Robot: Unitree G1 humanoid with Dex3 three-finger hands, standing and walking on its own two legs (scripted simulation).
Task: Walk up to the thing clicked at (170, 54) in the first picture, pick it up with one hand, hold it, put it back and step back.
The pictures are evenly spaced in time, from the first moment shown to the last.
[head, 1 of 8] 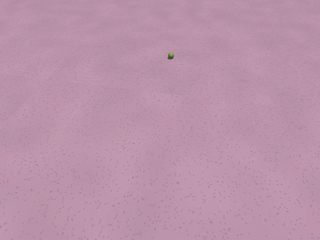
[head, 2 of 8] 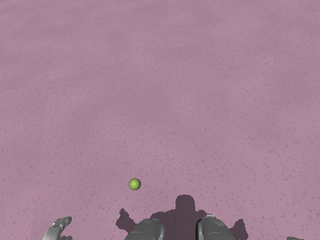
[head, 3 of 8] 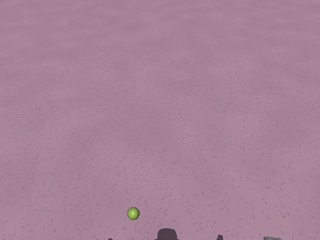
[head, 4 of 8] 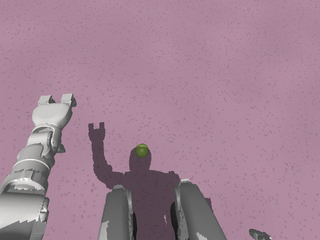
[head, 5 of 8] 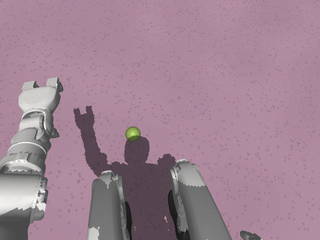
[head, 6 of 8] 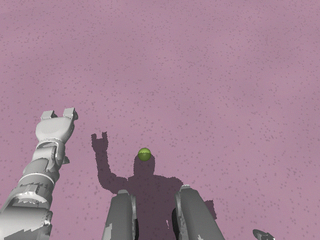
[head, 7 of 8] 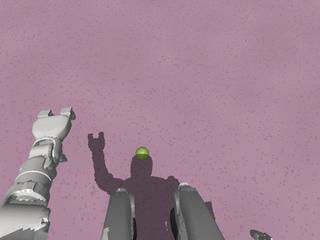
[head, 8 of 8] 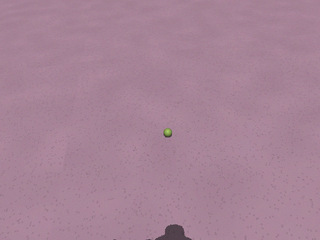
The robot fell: no
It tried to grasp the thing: yes
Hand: left
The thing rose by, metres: 0.00
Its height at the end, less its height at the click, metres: +0.00
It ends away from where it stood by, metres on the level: 0.18
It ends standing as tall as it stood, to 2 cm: yes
